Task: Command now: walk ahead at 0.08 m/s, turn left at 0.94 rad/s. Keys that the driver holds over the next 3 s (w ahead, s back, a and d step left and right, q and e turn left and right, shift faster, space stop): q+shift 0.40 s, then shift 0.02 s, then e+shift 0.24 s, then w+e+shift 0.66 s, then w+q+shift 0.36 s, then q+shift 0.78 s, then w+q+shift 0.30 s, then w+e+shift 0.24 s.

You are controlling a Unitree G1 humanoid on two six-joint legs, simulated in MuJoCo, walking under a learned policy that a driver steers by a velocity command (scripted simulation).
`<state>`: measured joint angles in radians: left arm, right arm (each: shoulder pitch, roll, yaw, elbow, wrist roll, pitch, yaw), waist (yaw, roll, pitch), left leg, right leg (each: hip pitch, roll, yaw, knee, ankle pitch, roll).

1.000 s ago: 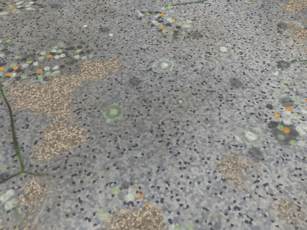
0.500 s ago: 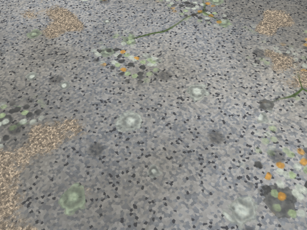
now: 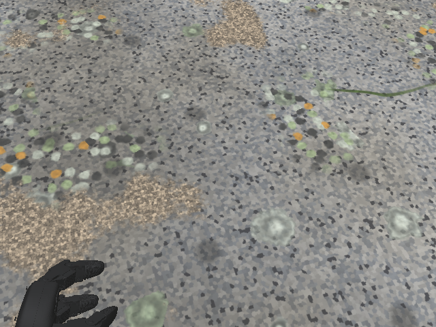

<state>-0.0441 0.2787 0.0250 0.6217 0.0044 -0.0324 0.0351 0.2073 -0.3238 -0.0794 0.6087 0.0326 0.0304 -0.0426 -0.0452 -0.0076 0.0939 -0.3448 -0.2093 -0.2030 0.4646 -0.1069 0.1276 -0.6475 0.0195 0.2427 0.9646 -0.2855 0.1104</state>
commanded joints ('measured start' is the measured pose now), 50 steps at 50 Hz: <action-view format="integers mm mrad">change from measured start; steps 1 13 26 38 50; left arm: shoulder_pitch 34 118 138 205 68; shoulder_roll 86 206 159 138 97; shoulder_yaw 37 93 75 89 68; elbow -36 -21 7 20 -72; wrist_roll -5 34 -3 -38 27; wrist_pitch -2 -20 42 41 76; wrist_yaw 6 -18 -10 -33 -161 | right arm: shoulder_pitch -1 62 -6 44 126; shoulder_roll -156 -105 -27 -83 -132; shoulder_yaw -51 -31 17 -9 -35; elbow -87 -153 -103 -23 74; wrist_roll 3 -6 -36 -31 -87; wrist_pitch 18 20 7 -75 -118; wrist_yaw -28 17 20 -5 23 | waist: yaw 25 -20 70 1 5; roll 95 -241 -142 197 140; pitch -245 -245 -212 -54 36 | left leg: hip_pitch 203 -199 -64 317 304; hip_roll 216 -25 218 535 577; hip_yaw -270 -104 175 -81 327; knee -43 556 412 -315 -411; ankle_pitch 275 -645 -362 -564 -439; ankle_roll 15 -134 -203 23 -43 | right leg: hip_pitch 32 630 471 -229 -151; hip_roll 56 -383 -241 -96 -156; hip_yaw -58 330 -88 -182 -287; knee -91 -608 -650 242 -28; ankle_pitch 90 602 342 -37 102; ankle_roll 6 -345 -358 -70 -141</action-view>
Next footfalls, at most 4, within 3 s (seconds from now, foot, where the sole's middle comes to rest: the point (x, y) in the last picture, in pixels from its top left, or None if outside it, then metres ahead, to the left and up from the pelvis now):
0.24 right None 0.23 -0.16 -0.77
0.62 left None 0.06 0.06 -0.77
1.14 right None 0.40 -0.19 -0.77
1.62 left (252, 185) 0.88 -0.17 -0.77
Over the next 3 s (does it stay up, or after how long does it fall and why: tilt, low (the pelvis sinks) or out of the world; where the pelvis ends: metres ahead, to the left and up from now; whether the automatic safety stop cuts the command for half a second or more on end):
stays up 1.27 -0.08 0.00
